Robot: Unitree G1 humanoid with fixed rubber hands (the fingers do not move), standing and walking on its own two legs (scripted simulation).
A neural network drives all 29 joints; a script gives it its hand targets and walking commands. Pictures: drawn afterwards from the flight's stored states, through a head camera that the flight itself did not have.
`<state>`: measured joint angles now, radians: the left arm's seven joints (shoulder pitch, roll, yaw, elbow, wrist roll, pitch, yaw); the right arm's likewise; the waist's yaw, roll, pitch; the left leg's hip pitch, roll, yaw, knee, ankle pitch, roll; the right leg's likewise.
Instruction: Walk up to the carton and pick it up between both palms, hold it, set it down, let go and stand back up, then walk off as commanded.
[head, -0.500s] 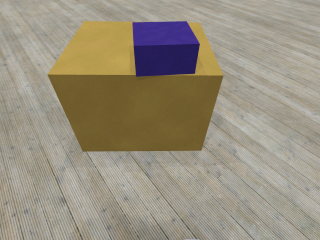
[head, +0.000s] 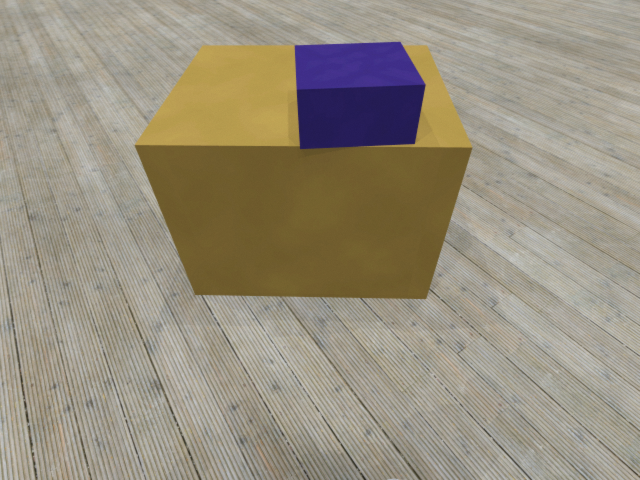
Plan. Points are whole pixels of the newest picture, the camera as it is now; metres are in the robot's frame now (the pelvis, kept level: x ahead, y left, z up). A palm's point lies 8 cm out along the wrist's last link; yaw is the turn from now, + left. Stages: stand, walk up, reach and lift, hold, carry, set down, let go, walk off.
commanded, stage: walk off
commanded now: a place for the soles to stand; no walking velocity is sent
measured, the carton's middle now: (352, 92) +1.08 -0.09 +0.00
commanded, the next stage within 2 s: stand in 1.58 s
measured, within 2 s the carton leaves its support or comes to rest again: neither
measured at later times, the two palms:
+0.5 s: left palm out of the picture +0.09 +0.36 -0.12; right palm out of the picture +0.08 -0.29 -0.09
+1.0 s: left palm (130, 426) +0.25 +0.29 -0.12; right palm (536, 453) +0.20 -0.29 -0.12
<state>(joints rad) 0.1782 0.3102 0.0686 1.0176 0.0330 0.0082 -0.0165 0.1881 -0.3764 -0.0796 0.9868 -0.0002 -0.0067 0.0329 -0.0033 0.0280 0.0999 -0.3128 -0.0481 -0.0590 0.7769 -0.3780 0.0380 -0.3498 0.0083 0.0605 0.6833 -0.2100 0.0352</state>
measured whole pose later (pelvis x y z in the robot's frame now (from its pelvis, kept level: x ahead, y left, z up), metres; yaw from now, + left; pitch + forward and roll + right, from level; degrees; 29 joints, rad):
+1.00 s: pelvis +0.12 +0.02 +0.00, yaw -3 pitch -2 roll +1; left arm 0.09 0.34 0.03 0.93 0.01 0.00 -0.01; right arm 0.10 -0.34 -0.03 0.97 0.01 -0.04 -0.01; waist -0.02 -0.03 0.16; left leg -0.28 0.01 0.07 0.77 -0.46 0.01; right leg -0.40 -0.02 0.03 0.81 -0.37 0.01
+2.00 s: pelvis +0.13 +0.01 +0.03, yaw -1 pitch -4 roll +1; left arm 0.02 0.29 0.02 1.17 0.00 -0.03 0.00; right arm 0.08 -0.29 -0.02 1.16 -0.01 -0.01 0.00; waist -0.01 0.01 0.08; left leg -0.04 0.01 0.03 0.38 -0.26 -0.01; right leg -0.15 -0.02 -0.02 0.42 -0.20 0.00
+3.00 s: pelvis +0.13 +0.02 +0.04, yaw +0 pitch -4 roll +0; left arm 0.07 0.30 0.01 1.17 0.01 -0.01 0.00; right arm 0.10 -0.30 -0.02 1.16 -0.01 -0.01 0.01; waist 0.00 -0.01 0.08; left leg -0.03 -0.02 0.02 0.32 -0.22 0.01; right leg -0.13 -0.04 -0.02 0.36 -0.16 0.02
